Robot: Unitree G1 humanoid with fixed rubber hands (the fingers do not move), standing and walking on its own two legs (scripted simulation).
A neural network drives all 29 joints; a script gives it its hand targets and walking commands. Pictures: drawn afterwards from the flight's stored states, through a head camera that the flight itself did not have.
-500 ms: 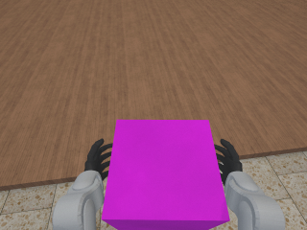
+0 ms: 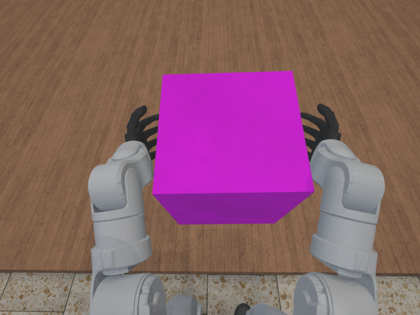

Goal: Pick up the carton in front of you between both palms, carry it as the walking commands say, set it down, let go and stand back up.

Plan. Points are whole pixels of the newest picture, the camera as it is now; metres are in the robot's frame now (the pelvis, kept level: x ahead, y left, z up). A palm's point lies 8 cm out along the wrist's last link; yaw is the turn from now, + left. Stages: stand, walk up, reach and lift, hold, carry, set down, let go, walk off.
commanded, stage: carry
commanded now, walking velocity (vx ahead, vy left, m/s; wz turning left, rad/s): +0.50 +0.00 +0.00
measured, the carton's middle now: (226, 159) +0.38 +0.02 +0.06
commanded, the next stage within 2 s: none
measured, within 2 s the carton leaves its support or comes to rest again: neither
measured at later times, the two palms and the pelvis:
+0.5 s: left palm (182, 10) +0.75 +0.15 +0.16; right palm (313, 17) +0.70 -0.16 +0.16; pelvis +0.38 +0.04 +0.06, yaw -2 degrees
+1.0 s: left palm out of the picture +1.08 +0.17 +0.21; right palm out of the picture +1.10 -0.14 +0.20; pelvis +0.75 +0.00 +0.09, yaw +1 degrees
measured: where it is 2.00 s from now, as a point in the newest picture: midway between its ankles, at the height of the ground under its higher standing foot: (233, 97)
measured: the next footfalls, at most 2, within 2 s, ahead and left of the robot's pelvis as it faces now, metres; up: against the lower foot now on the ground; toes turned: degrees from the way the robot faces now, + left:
left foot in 0.30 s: +0.40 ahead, +0.12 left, +0.07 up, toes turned +2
right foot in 0.70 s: +0.75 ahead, -0.07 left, +0.07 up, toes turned -5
